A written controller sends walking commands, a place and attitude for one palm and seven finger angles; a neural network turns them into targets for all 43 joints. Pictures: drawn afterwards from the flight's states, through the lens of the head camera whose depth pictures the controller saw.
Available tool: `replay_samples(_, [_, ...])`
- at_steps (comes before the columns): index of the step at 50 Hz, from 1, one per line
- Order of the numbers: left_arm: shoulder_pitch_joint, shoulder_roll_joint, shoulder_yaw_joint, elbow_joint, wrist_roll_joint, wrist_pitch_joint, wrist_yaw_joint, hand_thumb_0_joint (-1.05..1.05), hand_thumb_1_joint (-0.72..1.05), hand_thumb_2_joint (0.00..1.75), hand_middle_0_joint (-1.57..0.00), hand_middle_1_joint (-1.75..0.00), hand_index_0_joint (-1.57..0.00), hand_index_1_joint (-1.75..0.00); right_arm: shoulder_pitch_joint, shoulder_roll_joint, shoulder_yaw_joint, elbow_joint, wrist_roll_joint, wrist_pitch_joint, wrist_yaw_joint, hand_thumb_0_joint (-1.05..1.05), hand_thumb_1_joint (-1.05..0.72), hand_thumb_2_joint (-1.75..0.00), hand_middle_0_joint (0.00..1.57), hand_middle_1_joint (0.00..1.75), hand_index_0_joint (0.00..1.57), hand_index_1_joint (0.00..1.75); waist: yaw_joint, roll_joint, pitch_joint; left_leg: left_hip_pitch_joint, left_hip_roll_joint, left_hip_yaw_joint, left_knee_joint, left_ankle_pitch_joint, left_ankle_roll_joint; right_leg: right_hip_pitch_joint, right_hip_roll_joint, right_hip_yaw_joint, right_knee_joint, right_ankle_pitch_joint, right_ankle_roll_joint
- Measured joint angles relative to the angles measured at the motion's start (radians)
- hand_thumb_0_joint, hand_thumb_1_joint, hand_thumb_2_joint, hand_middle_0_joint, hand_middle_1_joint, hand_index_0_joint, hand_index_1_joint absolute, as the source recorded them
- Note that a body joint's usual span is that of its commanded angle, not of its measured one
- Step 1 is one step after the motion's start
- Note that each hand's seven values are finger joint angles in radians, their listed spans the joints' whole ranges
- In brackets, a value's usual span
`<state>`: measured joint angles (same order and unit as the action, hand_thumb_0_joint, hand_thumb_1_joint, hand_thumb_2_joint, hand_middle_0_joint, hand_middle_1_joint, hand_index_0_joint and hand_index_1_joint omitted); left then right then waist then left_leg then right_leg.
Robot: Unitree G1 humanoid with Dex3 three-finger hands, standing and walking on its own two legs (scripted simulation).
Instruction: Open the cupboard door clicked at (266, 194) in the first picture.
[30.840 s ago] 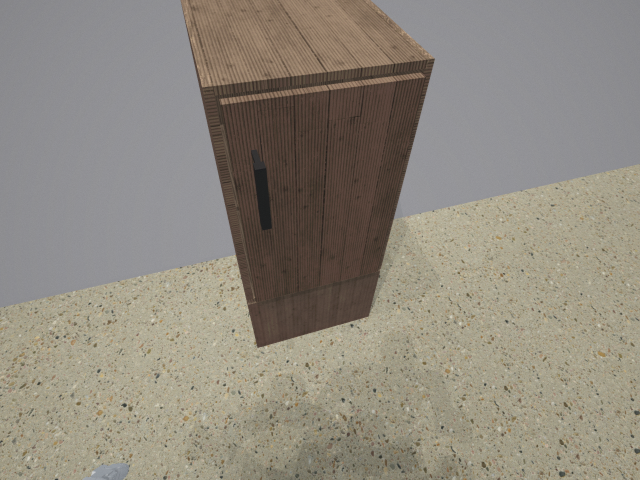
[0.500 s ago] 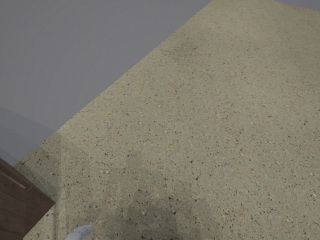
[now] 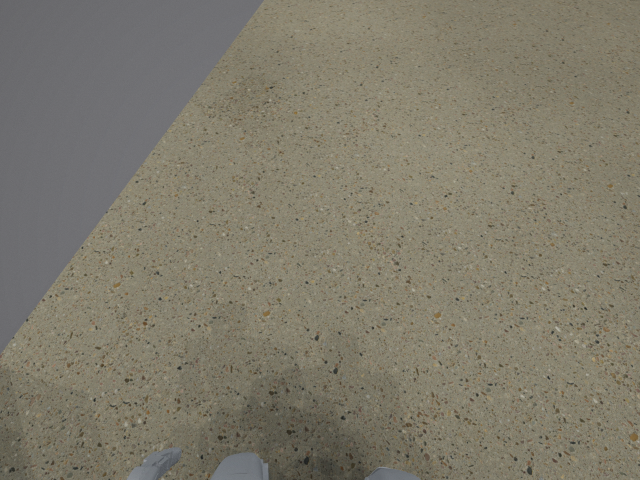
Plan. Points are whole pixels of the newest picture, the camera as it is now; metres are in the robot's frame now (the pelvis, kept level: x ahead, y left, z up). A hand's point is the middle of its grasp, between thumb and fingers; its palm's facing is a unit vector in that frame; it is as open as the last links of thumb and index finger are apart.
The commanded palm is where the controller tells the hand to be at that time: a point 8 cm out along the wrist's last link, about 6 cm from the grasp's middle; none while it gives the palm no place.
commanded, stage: walk to a spot facing it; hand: left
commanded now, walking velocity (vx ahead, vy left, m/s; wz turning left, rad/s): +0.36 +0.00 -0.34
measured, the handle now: out of the picture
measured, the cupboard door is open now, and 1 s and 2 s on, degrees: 50 50 50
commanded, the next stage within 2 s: turn to face it in 0.76 s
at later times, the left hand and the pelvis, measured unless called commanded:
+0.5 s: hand (216, 371) +0.28 +0.19 -0.17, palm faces -0.12 -0.98 -0.17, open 7.4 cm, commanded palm none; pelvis +0.24 +0.00 +0.01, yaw -12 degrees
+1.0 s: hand (317, 234) +0.55 +0.03 -0.15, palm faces -0.26 -0.94 -0.21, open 7.1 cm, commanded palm none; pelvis +0.44 -0.13 +0.02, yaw -16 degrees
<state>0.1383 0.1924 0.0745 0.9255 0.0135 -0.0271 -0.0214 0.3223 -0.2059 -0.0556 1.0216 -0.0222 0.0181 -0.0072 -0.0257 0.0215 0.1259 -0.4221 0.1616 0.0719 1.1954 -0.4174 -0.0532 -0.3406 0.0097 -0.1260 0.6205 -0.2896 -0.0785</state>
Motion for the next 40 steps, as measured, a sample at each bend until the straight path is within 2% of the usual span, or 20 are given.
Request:
replay_samples(4, [0.061, -0.015, -0.004, 0.045, 0.008, -0.002, 0.010, 0.00, 0.92, 0.90, -0.19, -0.30, -0.20, -0.30, -0.091, 0.002, -0.010, -0.055, -0.007, -0.013, 0.005, 0.01, -0.91, -0.90, 0.20, 0.30, 0.19, 0.30, 0.005, -0.011, -0.038, -0.106, -0.017, -0.012, -0.130, 0.096, -0.003, 0.099, 0.031, 0.029, -0.139, 0.028, -0.011])
replay_samples(8, [0.118, -0.023, -0.008, 0.085, 0.007, -0.014, 0.005, 0.00, 0.92, 0.90, -0.20, -0.30, -0.20, -0.30, -0.158, 0.010, -0.011, -0.095, -0.008, -0.026, 0.013, 0.01, -0.91, -0.90, 0.20, 0.30, 0.19, 0.30, 0.027, -0.014, -0.067, -0.140, -0.038, -0.026, -0.265, 0.165, -0.003, 0.188, 0.054, 0.057, -0.223, 0.020, -0.012])
replay_samples(13, [0.179, -0.028, -0.012, 0.117, 0.005, -0.026, 0.007, 0.00, 0.92, 0.90, -0.20, -0.30, -0.20, -0.30, -0.226, 0.025, -0.003, -0.116, -0.004, -0.037, 0.020, 0.00, -0.91, -0.90, 0.20, 0.30, 0.19, 0.30, 0.066, -0.027, -0.068, -0.104, -0.071, -0.017, -0.437, 0.184, 0.010, 0.287, 0.062, 0.090, -0.251, -0.042, 0.000])
replay_samples(16, [0.218, -0.027, -0.011, 0.137, 0.002, -0.023, 0.010, 0.00, 0.91, 0.90, -0.20, -0.30, -0.20, -0.30, -0.249, 0.034, 0.010, -0.124, -0.007, -0.058, 0.018, 0.00, -0.91, -0.90, 0.20, 0.30, 0.19, 0.30, 0.080, -0.044, -0.066, -0.018, -0.103, 0.009, -0.588, 0.207, 0.032, 0.317, 0.050, 0.117, -0.187, -0.122, 0.016])
replay_samples(17, [0.235, -0.030, -0.009, 0.142, -0.002, -0.020, 0.009, 0.00, 0.91, 0.90, -0.20, -0.30, -0.20, -0.30, -0.250, 0.031, 0.017, -0.130, -0.012, -0.073, 0.016, 0.00, -0.91, -0.90, 0.20, 0.30, 0.19, 0.30, 0.081, -0.035, -0.072, 0.012, -0.100, 0.008, -0.628, 0.242, 0.056, 0.291, 0.056, 0.123, -0.101, -0.159, 0.020])
replay_samples(19, [0.230, -0.022, -0.009, 0.157, -0.005, -0.007, 0.005, 0.00, 0.91, 0.90, -0.20, -0.30, -0.20, -0.30, -0.249, 0.043, 0.026, -0.133, -0.019, -0.092, 0.007, 0.00, -0.91, -0.90, 0.20, 0.30, 0.20, 0.30, 0.079, -0.053, -0.061, 0.022, -0.099, 0.040, -0.562, 0.205, 0.076, 0.171, 0.040, 0.129, 0.229, -0.207, 0.021])
replay_samples(21, [0.208, -0.011, -0.005, 0.162, 0.000, 0.004, 0.002, 0.00, 0.91, 0.90, -0.20, -0.30, -0.20, -0.30, -0.220, 0.053, 0.033, -0.132, -0.021, -0.098, 0.001, 0.00, -0.91, -0.90, 0.20, 0.30, 0.20, 0.30, 0.072, -0.063, -0.058, 0.061, -0.095, 0.068, -0.557, 0.148, 0.073, 0.040, 0.018, 0.118, 0.504, -0.176, 0.026])
replay_samples(23, [0.171, -0.002, 0.002, 0.149, 0.007, 0.014, -0.004, 0.01, 0.91, 0.90, -0.19, -0.30, -0.19, -0.30, -0.174, 0.060, 0.036, -0.113, -0.021, -0.101, -0.006, 0.00, -0.91, -0.90, 0.20, 0.30, 0.20, 0.30, 0.063, -0.064, -0.057, 0.116, -0.094, 0.083, -0.608, 0.141, 0.057, -0.068, -0.015, 0.100, 0.620, -0.113, 0.037])
replay_samples(26, [0.116, 0.004, 0.009, 0.106, 0.013, 0.022, -0.011, 0.01, 0.92, 0.90, -0.19, -0.30, -0.19, -0.30, -0.100, 0.052, 0.017, -0.064, -0.012, -0.100, -0.023, -0.01, -0.93, -0.90, 0.20, 0.30, 0.20, 0.30, 0.059, -0.054, -0.062, 0.203, -0.088, 0.111, -0.704, 0.148, 0.052, -0.177, -0.069, 0.087, 0.558, -0.037, 0.053])
replay_samples(29, [0.062, 0.004, 0.009, 0.069, 0.015, 0.026, -0.017, 0.00, 0.92, 0.90, -0.19, -0.30, -0.19, -0.30, -0.034, 0.017, 0.006, -0.020, -0.015, -0.088, -0.019, -0.01, -0.95, -0.90, 0.20, 0.30, 0.20, 0.30, 0.043, -0.036, -0.064, 0.278, -0.078, 0.138, -0.773, 0.140, 0.038, -0.214, -0.109, 0.067, 0.359, 0.028, 0.061])
replay_samples(31, [0.025, 0.008, 0.007, 0.052, 0.016, 0.027, -0.021, 0.00, 0.92, 0.90, -0.19, -0.30, -0.19, -0.30, 0.006, 0.000, 0.004, 0.005, -0.017, -0.079, -0.014, -0.01, -0.94, -0.90, 0.20, 0.30, 0.20, 0.30, 0.027, -0.028, -0.059, 0.318, -0.069, 0.156, -0.793, 0.122, 0.022, -0.211, -0.119, 0.052, 0.233, 0.059, 0.062])
replay_samples(34, [-0.026, 0.020, 0.005, 0.037, 0.016, 0.027, -0.025, 0.00, 0.92, 0.90, -0.19, -0.30, -0.19, -0.30, 0.063, -0.014, 0.004, 0.036, -0.020, -0.064, -0.008, 0.00, -0.93, -0.90, 0.20, 0.30, 0.20, 0.30, 0.000, -0.021, -0.049, 0.369, -0.050, 0.178, -0.782, 0.069, -0.011, -0.172, -0.108, 0.027, 0.100, 0.074, 0.054])
replay_samples(36, [-0.047, 0.032, 0.002, 0.026, 0.016, 0.014, -0.027, 0.00, 0.92, 0.90, -0.19, -0.30, -0.19, -0.30, 0.105, -0.016, 0.007, 0.055, -0.017, -0.054, -0.003, 0.00, -0.93, -0.90, 0.20, 0.30, 0.19, 0.30, -0.010, -0.018, -0.047, 0.383, -0.024, 0.184, -0.717, 0.006, -0.035, -0.106, -0.085, 0.004, 0.015, 0.073, 0.035])
replay_samples(37, [-0.056, 0.036, 0.001, 0.024, 0.017, -0.001, -0.024, 0.00, 0.92, 0.90, -0.19, -0.30, -0.19, -0.30, 0.119, -0.015, 0.008, 0.068, -0.011, -0.047, 0.001, 0.00, -0.92, -0.90, 0.20, 0.30, 0.19, 0.30, -0.010, -0.017, -0.045, 0.357, -0.003, 0.180, -0.623, -0.028, -0.029, -0.088, -0.076, 0.000, 0.011, 0.053, 0.018])
replay_samples(38, [-0.065, 0.034, 0.001, 0.024, 0.013, -0.016, -0.019, 0.00, 0.92, 0.90, -0.19, -0.30, -0.19, -0.30, 0.115, -0.015, 0.009, 0.081, -0.004, -0.036, 0.002, 0.00, -0.92, -0.90, 0.20, 0.30, 0.19, 0.30, -0.010, -0.012, -0.034, 0.306, 0.006, 0.139, -0.472, -0.074, -0.017, -0.087, -0.067, -0.004, 0.049, 0.026, 0.011])
replay_samples(40, [-0.061, 0.024, -0.004, 0.026, 0.002, -0.031, -0.004, 0.00, 0.92, 0.90, -0.19, -0.30, -0.19, -0.30, 0.086, -0.011, 0.007, 0.098, 0.004, -0.018, 0.003, 0.01, -0.92, -0.90, 0.20, 0.30, 0.19, 0.30, -0.013, -0.012, -0.017, 0.182, -0.017, 0.052, -0.176, -0.094, 0.004, -0.052, -0.056, -0.007, 0.065, -0.007, 0.007])
